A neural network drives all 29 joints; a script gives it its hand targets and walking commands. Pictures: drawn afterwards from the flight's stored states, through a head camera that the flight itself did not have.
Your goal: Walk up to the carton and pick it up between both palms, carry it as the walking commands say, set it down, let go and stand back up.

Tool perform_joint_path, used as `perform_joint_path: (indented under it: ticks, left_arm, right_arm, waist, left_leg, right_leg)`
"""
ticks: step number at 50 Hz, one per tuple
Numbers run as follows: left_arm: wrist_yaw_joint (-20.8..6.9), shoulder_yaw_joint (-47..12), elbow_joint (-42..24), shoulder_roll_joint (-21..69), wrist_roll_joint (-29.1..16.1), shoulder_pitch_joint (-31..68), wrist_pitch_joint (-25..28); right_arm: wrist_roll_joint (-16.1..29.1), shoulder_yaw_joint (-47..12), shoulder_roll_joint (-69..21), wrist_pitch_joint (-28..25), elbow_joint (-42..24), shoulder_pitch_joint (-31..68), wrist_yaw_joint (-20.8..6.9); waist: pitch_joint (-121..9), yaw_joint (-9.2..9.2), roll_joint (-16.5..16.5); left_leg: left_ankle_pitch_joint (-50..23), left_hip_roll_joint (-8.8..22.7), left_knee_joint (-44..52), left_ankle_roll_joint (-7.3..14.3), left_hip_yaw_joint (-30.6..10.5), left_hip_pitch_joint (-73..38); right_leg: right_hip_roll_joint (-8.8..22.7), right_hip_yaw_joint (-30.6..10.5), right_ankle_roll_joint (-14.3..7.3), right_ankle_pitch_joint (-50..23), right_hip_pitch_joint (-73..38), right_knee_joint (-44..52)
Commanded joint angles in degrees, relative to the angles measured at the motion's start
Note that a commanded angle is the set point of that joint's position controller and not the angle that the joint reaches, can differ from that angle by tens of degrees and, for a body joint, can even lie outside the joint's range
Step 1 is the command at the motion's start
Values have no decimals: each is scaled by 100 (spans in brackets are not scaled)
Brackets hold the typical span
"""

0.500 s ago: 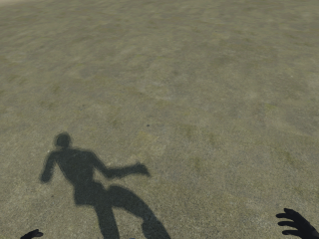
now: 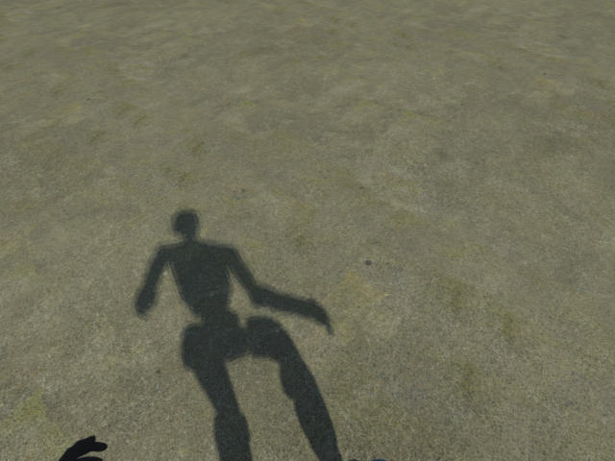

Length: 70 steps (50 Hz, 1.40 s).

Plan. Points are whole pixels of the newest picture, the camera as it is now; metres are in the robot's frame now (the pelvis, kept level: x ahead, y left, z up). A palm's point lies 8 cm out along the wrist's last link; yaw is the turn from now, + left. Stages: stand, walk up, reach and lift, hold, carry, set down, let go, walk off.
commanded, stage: walk up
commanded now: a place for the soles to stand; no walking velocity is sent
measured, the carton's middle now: out of the picture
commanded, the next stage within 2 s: none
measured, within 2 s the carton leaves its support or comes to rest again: neither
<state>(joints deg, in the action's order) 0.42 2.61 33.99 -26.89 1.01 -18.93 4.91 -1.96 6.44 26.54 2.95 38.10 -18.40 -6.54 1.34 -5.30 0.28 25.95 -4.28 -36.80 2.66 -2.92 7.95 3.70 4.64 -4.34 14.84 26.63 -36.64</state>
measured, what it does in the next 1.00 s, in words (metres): walks ahead, turning left: left foot, then right foot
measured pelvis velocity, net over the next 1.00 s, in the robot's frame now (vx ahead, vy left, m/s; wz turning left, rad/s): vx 0.42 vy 0.28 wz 0.73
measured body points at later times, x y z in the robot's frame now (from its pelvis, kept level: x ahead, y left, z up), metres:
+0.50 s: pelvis +0.21 +0.10 -0.01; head +0.18 +0.11 +0.44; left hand +0.20 +0.45 -0.07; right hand +0.46 -0.15 -0.05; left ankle +0.16 +0.22 -0.72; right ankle +0.26 -0.01 -0.67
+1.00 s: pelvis +0.42 +0.28 -0.01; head +0.43 +0.28 +0.44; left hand +0.18 +0.53 -0.08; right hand +0.79 +0.21 -0.05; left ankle +0.46 +0.44 -0.72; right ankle +0.41 +0.06 -0.71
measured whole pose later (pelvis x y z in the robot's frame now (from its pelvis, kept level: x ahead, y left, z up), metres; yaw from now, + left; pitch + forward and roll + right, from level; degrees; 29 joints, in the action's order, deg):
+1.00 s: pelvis +0.42 +0.28 -0.01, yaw +42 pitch -2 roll -1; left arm 0.7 4.3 33.9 -28.9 0.3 -33.2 3.4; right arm -2.6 4.7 27.4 -0.1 31.5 -8.1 -6.2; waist 2.6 5.3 -2.9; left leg 8.2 0.8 -38.8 4.9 2.8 28.7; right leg 13.9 19.6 2.3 29.5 -1.2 -40.1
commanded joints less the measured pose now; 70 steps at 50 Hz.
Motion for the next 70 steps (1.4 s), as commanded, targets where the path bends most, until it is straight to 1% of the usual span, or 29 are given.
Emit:
perform_joint_path:
  ticks: [1, 6, 8, 12, 14, 15, 16, 17, 18, 21, 26, 27, 28, 29, 32, 35, 40, 42, 44, 47, 48, 49, 50, 51, 53, 55, 58, 67, 70]
  left_arm:
    - [391, 619, -388, -1331, 340, -626, 31]
    - [383, 853, -476, -1645, 422, -126, 142]
    - [352, 860, -497, -1748, 363, -131, 143]
    - [184, 752, -628, -1719, 244, 310, 32]
    - [52, 663, -695, -1377, 196, 343, -80]
    - [-47, 561, -832, -1111, 74, 278, -86]
    - [-169, 446, -1141, -867, 4, 533, -63]
    - [-200, 496, -1328, -1053, -8, 866, -36]
    - [-272, 515, -1268, -1128, -8, 807, 4]
    - [-241, 522, -905, -1286, -61, -25, 111]
    - [-133, 510, -470, -1148, -96, -1010, 33]
    - [-55, 617, -294, -1334, -30, -1431, 62]
    - [59, 773, -209, -1762, 56, -1819, 67]
    - [177, 806, -354, -1988, 212, -1643, 49]
    - [321, 712, -749, -1609, 249, -788, 139]
    - [217, 639, -657, -1351, 156, -638, 207]
    - [137, 579, -487, -1334, 79, -793, 199]
    - [105, 547, -543, -1368, 24, -528, 115]
    - [112, 553, -551, -1483, -2, -578, 27]
    - [-3, 447, -568, -1206, -147, -969, -84]
    - [-68, 389, -727, -974, -245, -1006, -75]
    - [-143, 327, -1047, -828, -231, -850, -52]
    - [-134, 409, -1235, -1129, -219, -672, -79]
    - [-139, 432, -1267, -1215, -128, -251, -103]
    - [-190, 427, -930, -1109, -130, -588, -128]
    - [-160, 437, -711, -1127, -129, -845, -223]
    - [-152, 378, -617, -1169, -85, -800, -275]
    - [-208, 385, -790, -827, -111, 149, -143]
    - [-14, 585, -420, -1107, -5, -1024, -45]
  right_arm:
    - [-149, 159, 862, -127, -1004, 1068, -21]
    - [-61, 273, 1231, -3, -1120, 754, -212]
    - [54, 211, 1058, -19, -1146, 885, -299]
    - [212, 178, 692, -118, -936, 262, -328]
    - [124, 243, 897, -165, -703, -373, -180]
    - [75, 346, 1362, -216, -623, -662, -50]
    - [63, 405, 1787, -234, -709, -565, 103]
    - [63, 357, 1764, -235, -803, -391, 216]
    - [90, 335, 1667, -221, -880, -228, 321]
    - [170, 361, 1665, -278, -937, 282, 431]
    - [160, 136, 1198, -293, -1037, 1096, 243]
    - [179, 38, 913, -308, -1107, 1285, 198]
    - [181, -79, 566, -360, -1232, 1323, 172]
    - [78, -40, 649, -299, -1318, 1294, 209]
    - [-41, 249, 1240, -218, -1222, 750, 121]
    - [-31, 204, 1098, -313, -1107, 667, 88]
    - [107, -20, 472, -324, -1019, 973, -52]
    - [99, -72, 362, -306, -940, 951, -106]
    - [17, -33, 419, -274, -847, 747, -87]
    - [-159, 222, 959, -309, -498, -499, 189]
    - [-197, 399, 1483, -312, -497, -955, 341]
    - [-32, 463, 1869, -299, -688, -688, 475]
    - [83, 468, 1992, -265, -853, -558, 559]
    - [127, 397, 1747, -258, -873, -308, 628]
    - [236, 336, 1553, -328, -765, 61, 653]
    - [202, 254, 1446, -433, -737, 295, 575]
    - [83, 191, 1275, -512, -900, 379, 494]
    - [132, 92, 1175, -531, -760, 87, 326]
    - [159, -9, 920, -566, -756, -53, 304]
  waist:
    - [-74, 877, 685]
    - [125, 603, 668]
    - [93, 668, 704]
    - [19, 134, 616]
    - [-261, -210, -2]
    - [-443, -460, -1277]
    - [-244, -583, -2320]
    - [61, -505, -1611]
    - [220, -295, -886]
    - [194, 198, -1177]
    - [531, 905, -920]
    - [408, 1217, -1]
    - [-65, 1565, 1238]
    - [-39, 1523, 1287]
    - [507, 871, 438]
    - [462, 875, 696]
    - [667, 800, 791]
    - [564, 630, 1066]
    - [431, 490, 1020]
    - [-706, -209, 7]
    - [-1127, -576, -1000]
    - [-1387, -408, -1786]
    - [-1330, -299, -981]
    - [-566, -190, -186]
    - [71, 233, -174]
    - [203, 425, -873]
    - [226, 426, -1071]
    - [718, 335, -451]
    - [-249, 1041, 394]
  left_leg:
    - [-240, 536, -3796, -243, -820, 3774]
    - [403, 1549, -2515, -362, -404, 3030]
    - [209, 1474, -1860, -261, -82, 2498]
    - [-1212, 735, -859, -73, 908, 391]
    - [-905, 299, -591, 149, 983, -491]
    - [221, 771, 488, 567, -262, -1001]
    - [1462, 1653, 1690, 1175, -2674, -1469]
    - [1702, 2176, 2213, 1510, -3590, -1167]
    - [1292, 2166, 2189, 1484, -3337, -928]
    - [-356, 1969, 1792, 1324, -2224, -108]
    - [744, 1298, 1199, 799, -1251, 2618]
    - [813, 729, 257, 468, -872, 3616]
    - [672, 34, -1423, 149, -259, 4213]
    - [315, -1, -2953, 24, -558, 4354]
    - [-298, 723, -3777, -201, -840, 4296]
    - [-13, 1058, -3126, -333, -440, 4080]
    - [-951, 863, -1375, -128, 105, 2940]
    - [-1705, 546, -662, -83, 779, 1946]
    - [-1994, 409, -415, 41, 1033, 1238]
    - [-1577, -27, -195, 519, 867, -764]
    - [-718, 1031, 186, 1102, -865, -1687]
    - [-147, 2123, 1018, 1712, -3430, -2236]
    - [439, 2628, 1688, 1764, -4219, -1838]
    - [676, 2334, 1799, 1503, -3327, -1120]
    - [23, 1899, 1772, 823, -2300, -66]
    - [13, 1632, 1897, 765, -2081, 722]
    - [587, 1675, 2264, 897, -1883, 1014]
    - [95, 1466, 2157, 708, -983, 1206]
    - [-1282, 845, -344, 322, -120, 1739]
  right_leg:
    - [2544, -3174, -1014, 3485, -2559, 2591]
    - [2753, -1562, -1018, 2502, -1803, 2289]
    - [2497, -569, -796, 2247, -1507, 2282]
    - [1773, 841, -308, 2957, -243, 1645]
    - [1329, 1277, -169, 2445, 77, 220]
    - [718, 1729, 88, 1248, 572, -1756]
    - [143, 1061, 242, 2254, 1985, -3194]
    - [295, 162, 208, 2187, 2407, -3558]
    - [420, -121, 200, 1662, 2354, -3597]
    - [581, -370, 252, 1489, 1293, -2558]
    - [300, -180, 213, 41, -1644, -98]
    - [363, -562, 94, 319, -2841, 396]
    - [1417, -1924, -196, 1899, -3583, 1156]
    - [2508, -3578, -587, 3744, -3068, 2341]
    - [2330, -2939, -803, 4060, -2385, 2496]
    - [2352, -1930, -963, 2868, -2542, 2324]
    - [1566, 559, -552, -1527, -2144, 2019]
    - [1213, 1205, -397, -1836, -1735, 1859]
    - [1508, 1148, -483, -1961, -1597, 1552]
    - [1098, 1379, -199, -2810, -1263, -1215]
    - [802, 1267, 74, -1310, -120, -3264]
    - [77, 504, 195, 1945, 1183, -4549]
    - [111, -347, 132, 1966, 1417, -4614]
    - [416, -495, 36, 1404, 1441, -4408]
    - [689, -583, 68, 923, 1089, -3419]
    - [653, -615, 132, 898, 557, -2832]
    - [633, -522, 294, 747, 565, -2170]
    - [183, -82, 266, -761, -302, -52]
    - [243, -491, -109, -270, -2742, 795]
